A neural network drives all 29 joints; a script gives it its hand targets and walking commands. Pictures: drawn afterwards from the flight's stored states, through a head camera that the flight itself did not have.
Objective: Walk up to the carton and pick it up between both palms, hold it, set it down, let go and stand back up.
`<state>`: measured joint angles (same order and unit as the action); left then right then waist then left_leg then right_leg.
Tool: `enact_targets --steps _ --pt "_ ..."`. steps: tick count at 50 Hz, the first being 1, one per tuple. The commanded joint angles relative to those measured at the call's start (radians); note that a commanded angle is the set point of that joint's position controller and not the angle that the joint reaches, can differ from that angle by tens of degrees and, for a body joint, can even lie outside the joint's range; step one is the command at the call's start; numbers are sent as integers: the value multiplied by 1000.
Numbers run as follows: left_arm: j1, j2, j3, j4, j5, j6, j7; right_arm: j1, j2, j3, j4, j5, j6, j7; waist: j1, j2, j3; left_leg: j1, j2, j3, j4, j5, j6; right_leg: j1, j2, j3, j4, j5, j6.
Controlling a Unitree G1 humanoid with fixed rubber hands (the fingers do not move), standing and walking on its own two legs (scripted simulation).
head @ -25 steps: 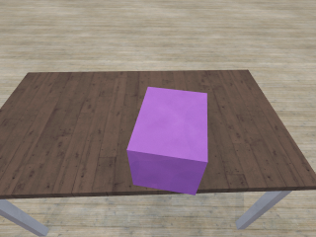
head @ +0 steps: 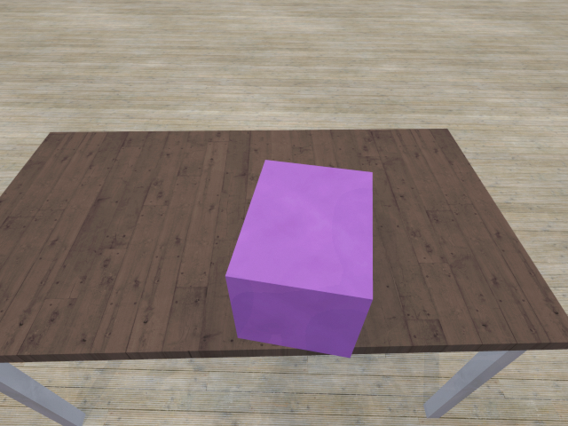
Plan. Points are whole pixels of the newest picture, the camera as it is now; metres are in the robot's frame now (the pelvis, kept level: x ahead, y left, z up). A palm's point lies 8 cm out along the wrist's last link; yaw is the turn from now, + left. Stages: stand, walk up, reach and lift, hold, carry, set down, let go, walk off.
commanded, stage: stand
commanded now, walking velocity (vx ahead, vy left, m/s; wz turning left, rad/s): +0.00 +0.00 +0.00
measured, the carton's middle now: (305, 254) +0.43 -0.03 -0.03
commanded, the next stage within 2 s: none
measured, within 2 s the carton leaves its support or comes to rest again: neither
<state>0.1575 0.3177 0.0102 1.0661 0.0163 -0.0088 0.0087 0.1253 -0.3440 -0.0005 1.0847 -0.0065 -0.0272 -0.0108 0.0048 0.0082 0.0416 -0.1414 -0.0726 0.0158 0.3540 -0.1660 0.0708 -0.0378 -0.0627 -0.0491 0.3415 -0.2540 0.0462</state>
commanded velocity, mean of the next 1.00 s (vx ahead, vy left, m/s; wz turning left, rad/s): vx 0.00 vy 0.00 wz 0.00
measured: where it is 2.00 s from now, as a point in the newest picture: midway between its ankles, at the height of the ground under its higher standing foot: outside the picture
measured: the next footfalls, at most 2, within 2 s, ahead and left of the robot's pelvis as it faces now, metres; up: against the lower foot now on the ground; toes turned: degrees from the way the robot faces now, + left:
none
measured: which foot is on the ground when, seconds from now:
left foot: down 0.00-1.00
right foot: down 0.00-1.00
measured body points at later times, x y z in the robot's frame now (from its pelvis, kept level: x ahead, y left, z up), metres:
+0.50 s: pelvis +0.01 +0.00 +0.00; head +0.02 -0.01 +0.45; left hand +0.08 +0.29 -0.13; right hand +0.11 -0.30 -0.13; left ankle +0.02 +0.07 -0.75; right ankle -0.04 -0.14 -0.75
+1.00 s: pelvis +0.02 -0.01 +0.00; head +0.02 -0.01 +0.45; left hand +0.09 +0.29 -0.13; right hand +0.12 -0.30 -0.13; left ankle +0.02 +0.07 -0.75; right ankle -0.04 -0.14 -0.75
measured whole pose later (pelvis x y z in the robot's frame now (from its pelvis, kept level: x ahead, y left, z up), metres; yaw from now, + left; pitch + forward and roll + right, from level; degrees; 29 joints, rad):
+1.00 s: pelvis +0.02 -0.01 +0.00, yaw +1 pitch -3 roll +0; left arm 0.14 0.31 0.02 1.07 0.01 0.00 0.01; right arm 0.11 -0.34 0.00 1.07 -0.01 -0.03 -0.02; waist 0.01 0.00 0.05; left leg -0.12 -0.07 -0.01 0.35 -0.19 0.06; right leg 0.00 -0.06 -0.06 0.32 -0.28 0.04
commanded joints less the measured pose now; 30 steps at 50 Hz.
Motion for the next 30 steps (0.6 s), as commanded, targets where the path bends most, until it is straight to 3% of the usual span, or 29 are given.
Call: enact_targets --steps 1,6,7,9,10,11,14,25,26,27,28,30 --pt "-20 218 42 -49 3 -8 5 -37 -208 -37 -50 3 -16 -7 -1 -18 -30 37 183 -160 -81 156 -46 -75 -69 75 -76 68 -59" --pt "-15 209 38 -45 1 -8 9 -30 -216 -41 -47 -2 -15 -11 5 16 -46 57 189 -162 -78 241 -53 -62 -69 69 -64 100 -55" --pt "-19 215 39 -46 -2 -9 7 -42 -207 -40 -49 4 -17 -12 4 -14 -44 63 196 -166 -70 275 -50 -69 -78 78 -72 118 -60" --pt "-14 215 41 -43 0 -11 8 -26 -214 -42 -51 5 -18 -13 1 11 -51 65 195 -165 -72 295 -52 -59 -73 78 -68 120 -57" --pt "-23 223 38 -43 -1 -10 10 -32 -208 -37 -50 2 -18 -14 4 -28 -61 82 196 -160 -55 283 -38 -64 -75 75 -72 119 -59" --pt "-18 206 40 -42 -3 -9 12 -43 -208 -41 -53 0 -17 -15 3 -5 -76 71 197 -165 -55 284 -39 -44 -73 72 -67 114 -60" --pt "-10 220 40 -39 -2 -8 8 -42 -202 -38 -54 0 -17 -13 6 -37 -58 57 188 -168 -52 280 -34 -37 -77 70 -70 136 -57" --pt "-21 202 35 -40 -1 -11 11 -37 -209 -41 -56 4 -19 -17 3 6 -65 73 189 -164 -49 351 -55 -28 -76 66 -57 180 -57" --pt "-40 216 39 -44 1 -8 9 -36 -207 -38 -52 4 -18 -16 -1 -40 -69 82 189 -160 -44 351 -46 -38 -76 65 -57 178 -56" --pt "-29 205 42 -41 -1 -10 9 -45 -207 -39 -54 -6 -18 -16 9 -18 -71 75 194 -160 -40 337 -36 -30 -83 71 -63 189 -61" --pt "-31 222 42 -41 1 -7 10 -35 -216 -43 -58 -2 -16 -14 0 -30 -43 65 186 -161 -53 324 -43 -41 -72 63 -62 174 -54" --pt "-20 211 39 -41 2 -6 11 -42 -218 -43 -54 1 -15 -15 2 -1 -44 62 186 -155 -46 342 -44 -37 -79 63 -68 180 -55"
